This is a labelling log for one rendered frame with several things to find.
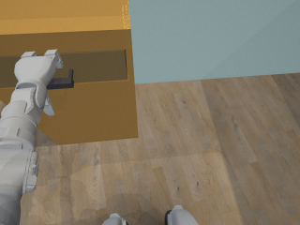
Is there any robot left shin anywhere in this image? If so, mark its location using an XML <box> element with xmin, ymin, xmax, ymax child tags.
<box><xmin>109</xmin><ymin>213</ymin><xmax>120</xmax><ymax>218</ymax></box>

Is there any drawer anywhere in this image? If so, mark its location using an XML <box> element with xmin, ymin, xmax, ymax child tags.
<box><xmin>0</xmin><ymin>49</ymin><xmax>128</xmax><ymax>88</ymax></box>

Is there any robot left forearm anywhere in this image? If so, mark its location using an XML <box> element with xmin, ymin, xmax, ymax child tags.
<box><xmin>0</xmin><ymin>79</ymin><xmax>48</xmax><ymax>152</ymax></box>

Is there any robot left upper arm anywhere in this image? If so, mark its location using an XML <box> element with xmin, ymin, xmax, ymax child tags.
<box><xmin>0</xmin><ymin>148</ymin><xmax>39</xmax><ymax>225</ymax></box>

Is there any cabinet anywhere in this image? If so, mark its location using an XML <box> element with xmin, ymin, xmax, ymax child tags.
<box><xmin>0</xmin><ymin>0</ymin><xmax>139</xmax><ymax>145</ymax></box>

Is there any robot left hand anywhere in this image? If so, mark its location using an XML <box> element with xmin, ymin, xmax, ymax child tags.
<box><xmin>14</xmin><ymin>49</ymin><xmax>64</xmax><ymax>116</ymax></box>

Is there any robot right thigh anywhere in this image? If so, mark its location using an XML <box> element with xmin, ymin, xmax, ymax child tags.
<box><xmin>167</xmin><ymin>209</ymin><xmax>199</xmax><ymax>225</ymax></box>

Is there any handle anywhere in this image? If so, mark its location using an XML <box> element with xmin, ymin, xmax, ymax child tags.
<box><xmin>46</xmin><ymin>68</ymin><xmax>74</xmax><ymax>90</ymax></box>

